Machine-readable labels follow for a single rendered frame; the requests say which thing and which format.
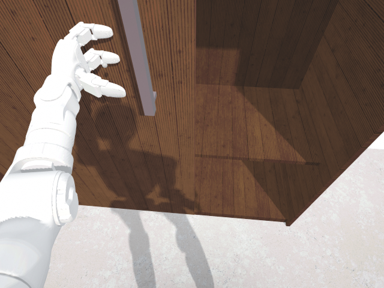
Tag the handle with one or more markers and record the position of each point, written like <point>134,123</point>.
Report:
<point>133,30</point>

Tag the left robot hand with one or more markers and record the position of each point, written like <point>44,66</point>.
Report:
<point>68,60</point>

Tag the left robot forearm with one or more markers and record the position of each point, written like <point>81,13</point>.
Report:
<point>50,137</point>

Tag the robot left upper arm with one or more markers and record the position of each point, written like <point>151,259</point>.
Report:
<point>33,208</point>

